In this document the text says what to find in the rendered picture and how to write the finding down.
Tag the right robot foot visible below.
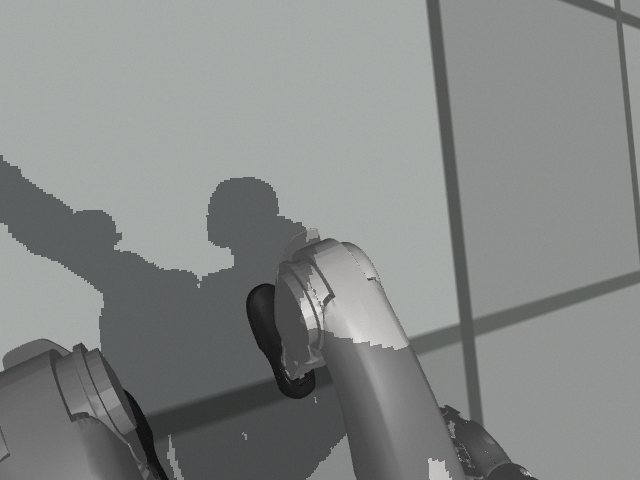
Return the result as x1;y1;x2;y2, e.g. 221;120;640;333
246;283;315;399

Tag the right robot hand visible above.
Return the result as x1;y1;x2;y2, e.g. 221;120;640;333
439;405;512;480

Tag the left robot foot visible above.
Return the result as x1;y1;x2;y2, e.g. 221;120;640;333
123;389;169;480

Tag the right robot arm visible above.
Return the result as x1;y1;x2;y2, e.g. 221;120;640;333
486;463;538;480

